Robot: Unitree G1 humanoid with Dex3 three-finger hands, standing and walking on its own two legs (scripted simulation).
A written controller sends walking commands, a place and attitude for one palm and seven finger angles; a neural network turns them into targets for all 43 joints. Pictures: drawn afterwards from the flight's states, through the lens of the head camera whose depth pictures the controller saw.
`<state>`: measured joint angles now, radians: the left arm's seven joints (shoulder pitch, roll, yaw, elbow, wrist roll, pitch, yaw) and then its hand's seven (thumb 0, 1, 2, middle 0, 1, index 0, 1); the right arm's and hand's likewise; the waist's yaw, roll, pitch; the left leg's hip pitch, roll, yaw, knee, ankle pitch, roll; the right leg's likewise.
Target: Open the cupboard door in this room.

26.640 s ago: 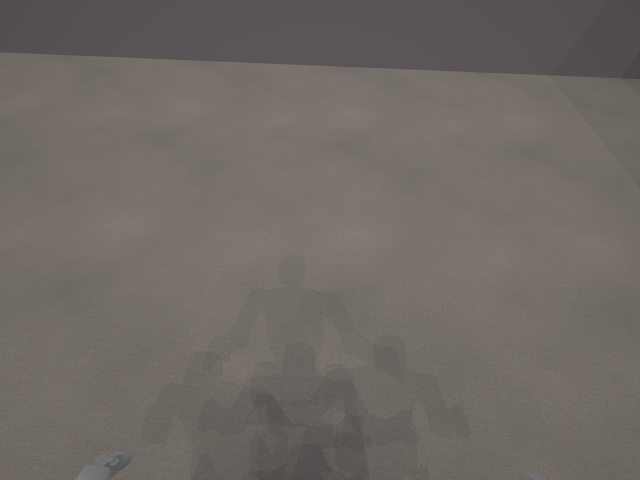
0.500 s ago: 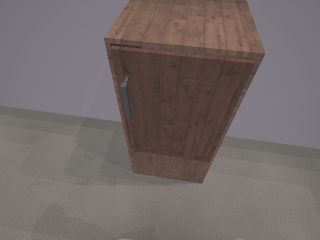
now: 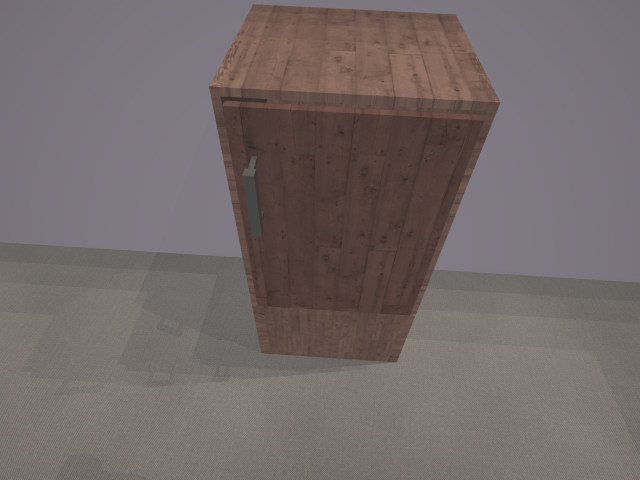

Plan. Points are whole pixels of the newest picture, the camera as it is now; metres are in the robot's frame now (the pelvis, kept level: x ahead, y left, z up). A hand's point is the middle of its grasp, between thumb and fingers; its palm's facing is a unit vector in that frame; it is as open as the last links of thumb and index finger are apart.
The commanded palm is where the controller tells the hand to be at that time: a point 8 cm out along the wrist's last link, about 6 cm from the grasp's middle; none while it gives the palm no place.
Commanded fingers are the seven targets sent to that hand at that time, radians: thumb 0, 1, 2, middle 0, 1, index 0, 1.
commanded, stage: come to a stop and stand still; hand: left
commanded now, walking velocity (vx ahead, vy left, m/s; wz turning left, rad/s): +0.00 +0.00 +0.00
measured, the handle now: (255, 197) +0.59 +0.16 -0.01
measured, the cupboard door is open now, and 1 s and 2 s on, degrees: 0 0 0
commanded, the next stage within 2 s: look again from close up in 0.36 s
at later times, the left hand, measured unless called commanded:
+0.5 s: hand out of the picture -0.06 +0.15 -0.18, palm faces +0.03 -0.99 -0.13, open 7.4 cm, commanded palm none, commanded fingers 0.00 0.90 0.90 -0.20 -0.30 -0.20 -0.30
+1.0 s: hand out of the picture +0.02 +0.20 -0.17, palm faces +0.04 -0.97 -0.25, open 7.4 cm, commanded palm none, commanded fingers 0.00 0.90 0.90 -0.20 -0.30 -0.20 -0.30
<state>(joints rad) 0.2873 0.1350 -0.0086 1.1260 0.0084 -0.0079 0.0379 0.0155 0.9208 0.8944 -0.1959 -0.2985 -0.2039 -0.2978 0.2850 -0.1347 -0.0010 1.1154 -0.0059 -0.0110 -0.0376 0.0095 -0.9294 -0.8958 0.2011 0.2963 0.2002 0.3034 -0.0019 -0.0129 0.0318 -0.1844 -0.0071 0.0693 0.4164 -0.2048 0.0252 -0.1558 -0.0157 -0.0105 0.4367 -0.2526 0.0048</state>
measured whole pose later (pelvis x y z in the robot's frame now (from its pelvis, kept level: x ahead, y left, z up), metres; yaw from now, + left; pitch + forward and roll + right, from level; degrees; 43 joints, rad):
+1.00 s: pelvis -0.03 +0.00 -0.01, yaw +1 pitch -3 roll +0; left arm 0.28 0.21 0.00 0.98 0.02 0.00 0.04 0.01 0.90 0.89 -0.20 -0.30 -0.20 -0.30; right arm 0.24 -0.19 -0.01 1.00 -0.02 0.00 -0.02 0.01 -0.91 -0.90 0.20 0.30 0.20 0.30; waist 0.00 0.01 -0.01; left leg -0.24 0.00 0.05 0.51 -0.21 0.03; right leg -0.20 -0.01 -0.03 0.50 -0.25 0.00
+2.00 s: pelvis +0.05 -0.04 -0.01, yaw -1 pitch -1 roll +2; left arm 0.30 0.18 0.05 1.00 0.03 0.00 0.01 0.03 0.94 0.89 -0.19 -0.30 -0.20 -0.30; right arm 0.36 -0.11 -0.03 1.08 -0.02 -0.03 -0.04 0.01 -0.91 -0.90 0.20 0.30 0.20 0.30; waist -0.02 -0.02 0.03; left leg -0.17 0.08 0.16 0.50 -0.29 -0.04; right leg -0.37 -0.09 -0.06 0.59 -0.14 0.02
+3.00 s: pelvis -0.01 -0.02 +0.00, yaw -1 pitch -2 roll +0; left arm 0.36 0.10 -0.01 1.12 0.02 0.00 0.04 0.01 0.91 0.89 -0.20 -0.30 -0.20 -0.30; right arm 0.32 -0.13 -0.01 1.14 -0.01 0.02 -0.02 0.01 -0.91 -0.90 0.20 0.30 0.20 0.30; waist -0.01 0.00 0.02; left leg -0.23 -0.01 0.13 0.37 -0.12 0.06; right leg -0.13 -0.01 -0.04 0.42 -0.26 -0.01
